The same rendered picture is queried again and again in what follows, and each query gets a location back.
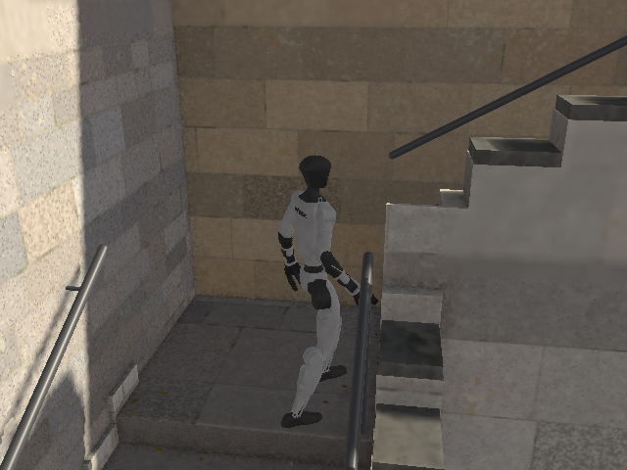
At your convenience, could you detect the robot left hand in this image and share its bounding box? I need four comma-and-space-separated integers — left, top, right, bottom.
284, 262, 301, 292

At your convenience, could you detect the robot torso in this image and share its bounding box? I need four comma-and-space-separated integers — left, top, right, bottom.
295, 196, 332, 294

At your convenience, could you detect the robot head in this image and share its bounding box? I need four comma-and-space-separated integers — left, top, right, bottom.
299, 155, 331, 203

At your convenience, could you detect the robot left upper arm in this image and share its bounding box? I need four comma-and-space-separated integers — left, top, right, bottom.
278, 190, 305, 238

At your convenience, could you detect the left robot forearm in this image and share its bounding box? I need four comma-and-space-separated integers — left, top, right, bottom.
278, 232, 297, 266

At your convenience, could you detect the robot right upper arm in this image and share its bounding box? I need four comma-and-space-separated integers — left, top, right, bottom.
315, 204, 336, 264

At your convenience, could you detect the right robot forearm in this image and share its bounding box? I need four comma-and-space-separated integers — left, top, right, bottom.
320, 251, 360, 296

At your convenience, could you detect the robot right hand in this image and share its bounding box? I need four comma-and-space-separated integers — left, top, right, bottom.
353, 292, 378, 305

